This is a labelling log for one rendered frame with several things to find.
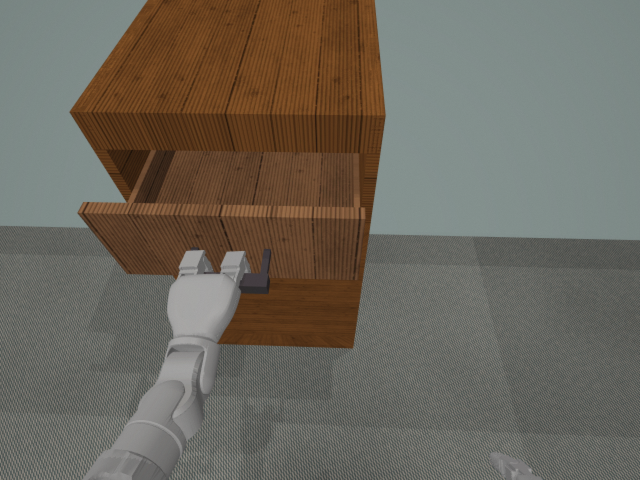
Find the drawer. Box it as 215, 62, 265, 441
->
78, 150, 366, 280

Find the robot left hand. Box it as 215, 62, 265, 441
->
167, 250, 251, 343

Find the robot right hand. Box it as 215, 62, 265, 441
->
489, 452, 543, 480

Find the cabinet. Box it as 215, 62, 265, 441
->
70, 0, 386, 348

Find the robot left forearm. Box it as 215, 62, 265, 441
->
82, 335, 221, 480

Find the handle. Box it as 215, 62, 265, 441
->
191, 247, 271, 294

